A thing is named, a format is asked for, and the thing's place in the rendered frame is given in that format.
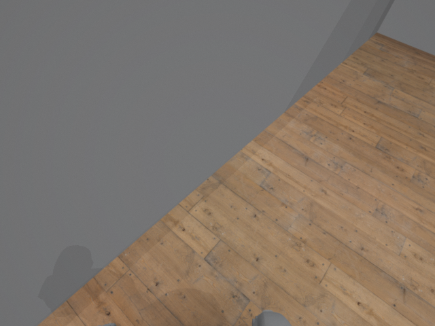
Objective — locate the robot right thigh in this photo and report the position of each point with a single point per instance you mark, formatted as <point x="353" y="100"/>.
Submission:
<point x="270" y="319"/>

